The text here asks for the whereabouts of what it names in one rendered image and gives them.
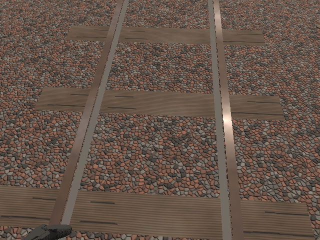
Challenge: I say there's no left robot hand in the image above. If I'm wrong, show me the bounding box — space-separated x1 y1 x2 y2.
22 224 72 240

